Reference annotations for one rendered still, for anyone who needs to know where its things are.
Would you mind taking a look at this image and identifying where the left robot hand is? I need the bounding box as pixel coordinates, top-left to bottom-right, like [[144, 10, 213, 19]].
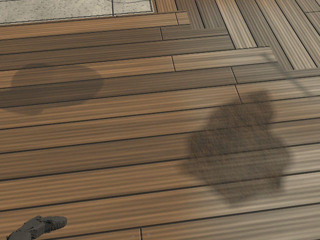
[[6, 215, 67, 240]]

